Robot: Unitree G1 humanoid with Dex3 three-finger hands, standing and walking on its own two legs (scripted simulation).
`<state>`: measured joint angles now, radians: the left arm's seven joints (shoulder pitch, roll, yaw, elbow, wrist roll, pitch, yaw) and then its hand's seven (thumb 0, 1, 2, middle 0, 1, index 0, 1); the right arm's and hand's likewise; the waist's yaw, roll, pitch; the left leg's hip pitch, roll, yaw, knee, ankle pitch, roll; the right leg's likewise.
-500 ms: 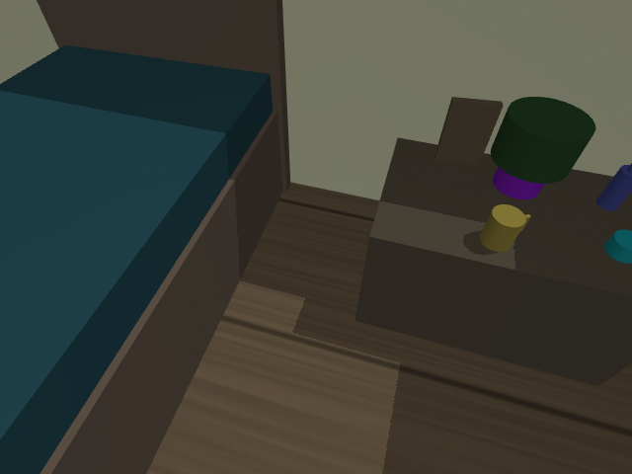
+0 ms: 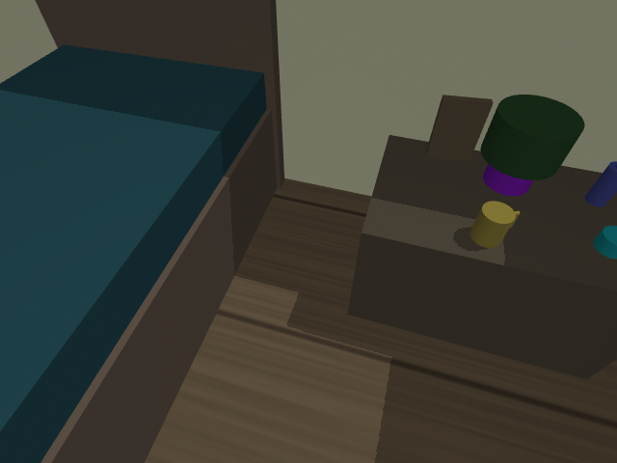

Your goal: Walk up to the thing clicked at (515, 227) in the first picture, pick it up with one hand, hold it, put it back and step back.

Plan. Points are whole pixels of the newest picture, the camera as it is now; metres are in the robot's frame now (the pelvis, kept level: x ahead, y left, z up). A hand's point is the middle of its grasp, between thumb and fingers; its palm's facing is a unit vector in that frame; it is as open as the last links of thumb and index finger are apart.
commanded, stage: stand
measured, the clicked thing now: (497, 223) +0.74 -0.51 -0.28
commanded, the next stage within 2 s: walk up in 0.62 s
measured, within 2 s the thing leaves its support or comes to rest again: neither
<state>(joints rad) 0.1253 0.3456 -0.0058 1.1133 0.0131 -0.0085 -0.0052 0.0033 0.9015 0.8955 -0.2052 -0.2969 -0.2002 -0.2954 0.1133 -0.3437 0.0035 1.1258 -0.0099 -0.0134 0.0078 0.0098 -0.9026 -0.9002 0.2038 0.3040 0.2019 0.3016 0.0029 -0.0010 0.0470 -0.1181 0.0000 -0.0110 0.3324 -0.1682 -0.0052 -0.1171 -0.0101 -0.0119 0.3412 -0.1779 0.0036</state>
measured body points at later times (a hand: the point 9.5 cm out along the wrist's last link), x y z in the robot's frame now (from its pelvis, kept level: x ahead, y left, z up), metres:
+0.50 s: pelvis +0.01 +0.00 +0.00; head +0.01 +0.00 +0.45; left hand +0.08 +0.30 -0.13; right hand +0.08 -0.30 -0.13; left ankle +0.01 +0.12 -0.75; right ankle +0.01 -0.12 -0.75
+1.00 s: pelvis +0.08 +0.04 -0.01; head +0.11 +0.04 +0.44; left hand +0.17 +0.36 -0.13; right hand +0.08 -0.29 -0.11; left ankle +0.04 +0.14 -0.75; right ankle +0.05 -0.09 -0.69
